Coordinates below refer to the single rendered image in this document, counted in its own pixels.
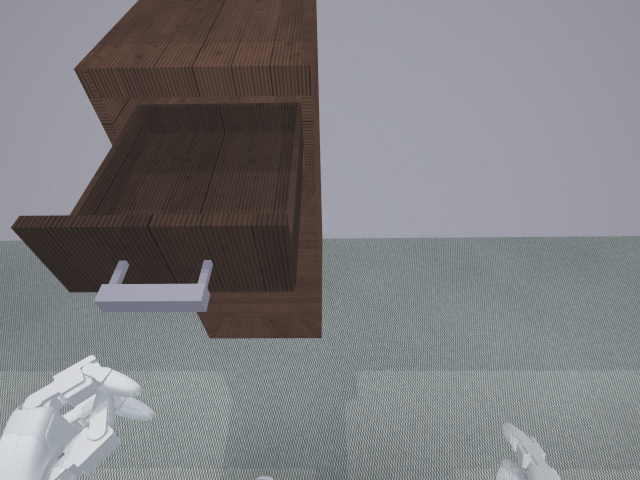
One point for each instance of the drawer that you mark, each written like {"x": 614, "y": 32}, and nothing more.
{"x": 184, "y": 183}

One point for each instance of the handle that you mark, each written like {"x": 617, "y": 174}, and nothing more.
{"x": 118, "y": 297}

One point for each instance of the robot left hand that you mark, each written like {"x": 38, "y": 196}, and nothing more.
{"x": 36, "y": 434}

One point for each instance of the cabinet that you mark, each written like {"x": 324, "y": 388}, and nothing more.
{"x": 218, "y": 52}

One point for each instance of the robot right hand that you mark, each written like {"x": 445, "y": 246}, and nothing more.
{"x": 529, "y": 454}

